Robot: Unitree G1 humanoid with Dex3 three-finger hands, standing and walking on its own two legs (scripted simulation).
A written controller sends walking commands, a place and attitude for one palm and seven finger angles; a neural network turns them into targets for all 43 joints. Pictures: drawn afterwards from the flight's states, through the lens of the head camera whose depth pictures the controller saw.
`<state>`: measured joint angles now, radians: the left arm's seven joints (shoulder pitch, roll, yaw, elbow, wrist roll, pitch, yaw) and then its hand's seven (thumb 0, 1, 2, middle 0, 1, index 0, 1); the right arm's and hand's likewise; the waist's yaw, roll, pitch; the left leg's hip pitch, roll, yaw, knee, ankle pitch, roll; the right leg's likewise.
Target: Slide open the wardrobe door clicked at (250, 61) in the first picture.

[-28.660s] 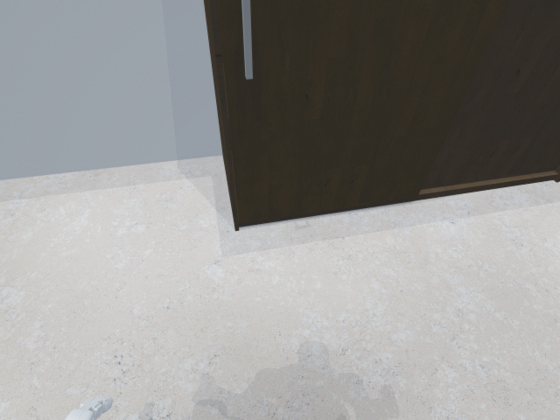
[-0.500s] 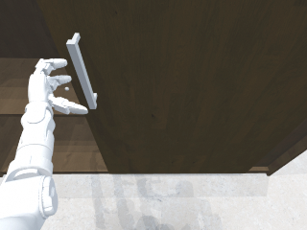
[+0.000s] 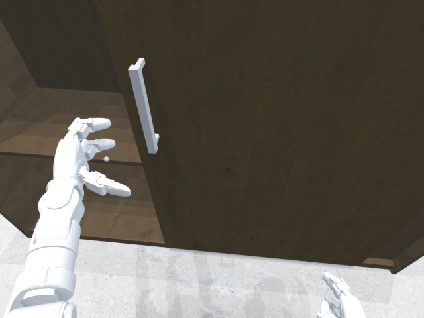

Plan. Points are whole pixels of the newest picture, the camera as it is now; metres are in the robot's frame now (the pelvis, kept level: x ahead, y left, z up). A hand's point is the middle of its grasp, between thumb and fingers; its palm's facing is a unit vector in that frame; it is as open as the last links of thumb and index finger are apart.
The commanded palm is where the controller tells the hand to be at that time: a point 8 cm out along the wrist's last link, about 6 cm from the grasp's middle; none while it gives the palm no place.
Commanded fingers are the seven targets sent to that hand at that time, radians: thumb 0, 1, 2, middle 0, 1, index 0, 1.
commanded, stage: slip the hand off the handle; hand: left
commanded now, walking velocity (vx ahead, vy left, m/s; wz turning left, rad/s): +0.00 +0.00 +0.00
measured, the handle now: (147, 109) +0.52 +0.20 +0.12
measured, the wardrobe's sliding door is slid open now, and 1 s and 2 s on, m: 0.70 0.70 0.70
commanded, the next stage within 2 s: draw the hand back to the body in 0.06 s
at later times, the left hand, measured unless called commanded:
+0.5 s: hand (79, 178) +0.29 +0.25 +0.15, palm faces +0.05 -1.00 +0.01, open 14.7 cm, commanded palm +0.26 +0.28 +0.14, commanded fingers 0.00 -0.55 0.20 -0.25 -1.15 -0.25 -1.15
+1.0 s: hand (53, 210) +0.23 +0.26 +0.15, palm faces +0.40 -0.88 -0.27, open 12.6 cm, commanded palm +0.19 +0.29 +0.17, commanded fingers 0.00 0.25 0.58 -0.22 -0.68 -0.22 -0.68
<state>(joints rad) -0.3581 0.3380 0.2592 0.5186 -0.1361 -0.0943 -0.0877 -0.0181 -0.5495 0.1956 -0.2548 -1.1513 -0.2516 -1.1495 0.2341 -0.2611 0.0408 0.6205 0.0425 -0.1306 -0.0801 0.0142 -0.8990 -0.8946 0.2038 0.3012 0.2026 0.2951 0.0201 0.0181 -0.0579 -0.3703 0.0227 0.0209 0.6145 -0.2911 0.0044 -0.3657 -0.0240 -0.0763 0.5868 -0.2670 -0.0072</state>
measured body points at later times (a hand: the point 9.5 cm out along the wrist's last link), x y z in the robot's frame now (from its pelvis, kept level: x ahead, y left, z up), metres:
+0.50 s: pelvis +0.01 +0.00 +0.00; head -0.02 -0.02 +0.45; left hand +0.29 +0.30 +0.15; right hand +0.18 -0.24 -0.07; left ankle +0.02 +0.12 -0.73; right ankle +0.02 -0.12 -0.73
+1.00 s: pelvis +0.00 +0.00 +0.01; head -0.02 -0.01 +0.46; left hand +0.20 +0.30 +0.17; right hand +0.18 -0.21 -0.07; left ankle +0.02 +0.12 -0.73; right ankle +0.02 -0.12 -0.73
